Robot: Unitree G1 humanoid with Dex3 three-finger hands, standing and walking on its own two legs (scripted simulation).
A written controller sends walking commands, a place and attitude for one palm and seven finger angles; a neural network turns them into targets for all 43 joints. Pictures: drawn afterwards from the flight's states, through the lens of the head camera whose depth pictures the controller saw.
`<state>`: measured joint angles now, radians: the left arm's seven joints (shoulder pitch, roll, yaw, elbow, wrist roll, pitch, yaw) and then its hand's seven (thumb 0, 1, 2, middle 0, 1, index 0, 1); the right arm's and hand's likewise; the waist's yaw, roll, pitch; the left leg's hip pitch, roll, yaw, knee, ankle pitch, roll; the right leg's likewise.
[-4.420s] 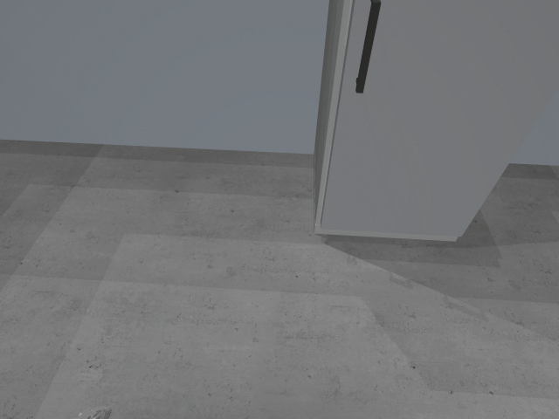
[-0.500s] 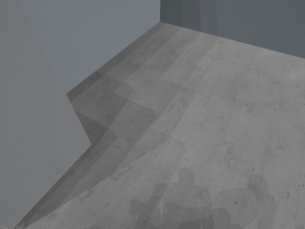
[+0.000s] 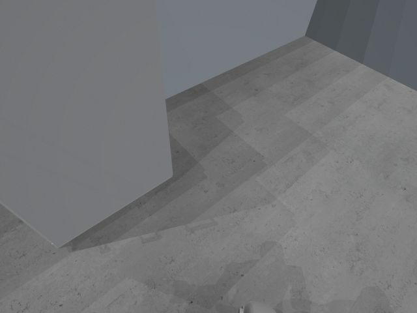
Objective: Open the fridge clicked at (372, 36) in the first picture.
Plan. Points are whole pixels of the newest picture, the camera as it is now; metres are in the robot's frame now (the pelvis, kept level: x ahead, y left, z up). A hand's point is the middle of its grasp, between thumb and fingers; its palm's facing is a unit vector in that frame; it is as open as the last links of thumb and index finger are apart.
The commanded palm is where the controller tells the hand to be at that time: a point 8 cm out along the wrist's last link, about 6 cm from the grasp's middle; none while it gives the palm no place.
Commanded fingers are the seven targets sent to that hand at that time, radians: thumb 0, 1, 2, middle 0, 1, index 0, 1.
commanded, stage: turn to face it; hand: left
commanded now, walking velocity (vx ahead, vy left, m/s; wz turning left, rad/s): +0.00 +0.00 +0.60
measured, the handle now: out of the picture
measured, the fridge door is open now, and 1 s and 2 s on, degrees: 0 0 0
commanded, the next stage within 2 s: take the last steps up to it in 1.08 s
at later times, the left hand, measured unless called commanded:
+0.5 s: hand out of the picture -0.03 +0.16 -0.16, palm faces +0.35 -0.91 -0.24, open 7.4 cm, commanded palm none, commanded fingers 0.00 0.90 0.90 -0.20 -0.30 -0.20 -0.30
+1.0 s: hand out of the picture -0.03 +0.23 -0.15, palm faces +0.53 -0.80 -0.27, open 7.4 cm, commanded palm none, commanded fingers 0.00 0.90 0.90 -0.20 -0.30 -0.20 -0.30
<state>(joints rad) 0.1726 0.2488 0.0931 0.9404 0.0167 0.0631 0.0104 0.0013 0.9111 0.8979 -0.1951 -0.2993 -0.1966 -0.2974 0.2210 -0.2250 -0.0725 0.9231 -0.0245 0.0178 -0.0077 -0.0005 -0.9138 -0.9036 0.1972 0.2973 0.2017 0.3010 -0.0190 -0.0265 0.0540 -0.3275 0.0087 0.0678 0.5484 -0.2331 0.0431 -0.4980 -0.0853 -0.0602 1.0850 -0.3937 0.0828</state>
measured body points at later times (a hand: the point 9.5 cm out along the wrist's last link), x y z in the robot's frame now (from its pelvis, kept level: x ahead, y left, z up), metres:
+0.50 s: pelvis -0.01 -0.04 +0.00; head +0.04 -0.03 +0.45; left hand -0.05 +0.21 -0.14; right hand +0.17 -0.25 -0.14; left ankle -0.07 +0.09 -0.68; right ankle +0.01 -0.15 -0.73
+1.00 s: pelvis -0.01 -0.01 +0.01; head +0.02 +0.01 +0.45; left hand -0.06 +0.27 -0.13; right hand +0.17 -0.18 -0.14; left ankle -0.07 +0.08 -0.73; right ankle +0.05 -0.13 -0.70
